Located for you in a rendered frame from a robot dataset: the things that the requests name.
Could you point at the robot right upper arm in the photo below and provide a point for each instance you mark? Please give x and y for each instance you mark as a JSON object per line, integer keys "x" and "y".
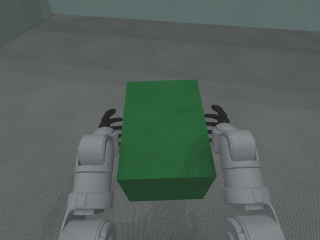
{"x": 257, "y": 226}

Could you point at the robot left hand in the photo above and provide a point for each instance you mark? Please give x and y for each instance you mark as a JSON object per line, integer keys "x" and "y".
{"x": 105, "y": 121}

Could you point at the right robot forearm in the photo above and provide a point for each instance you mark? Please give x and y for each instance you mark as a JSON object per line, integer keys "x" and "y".
{"x": 244, "y": 187}

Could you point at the carton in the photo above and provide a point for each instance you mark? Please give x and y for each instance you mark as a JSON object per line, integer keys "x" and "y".
{"x": 165, "y": 151}

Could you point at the left robot forearm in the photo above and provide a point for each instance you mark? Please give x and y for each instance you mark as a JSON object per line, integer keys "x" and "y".
{"x": 91, "y": 192}

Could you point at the robot left upper arm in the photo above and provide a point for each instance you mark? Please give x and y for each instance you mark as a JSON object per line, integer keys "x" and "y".
{"x": 89, "y": 229}

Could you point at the robot right hand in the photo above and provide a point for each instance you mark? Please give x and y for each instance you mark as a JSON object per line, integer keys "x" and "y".
{"x": 221, "y": 117}

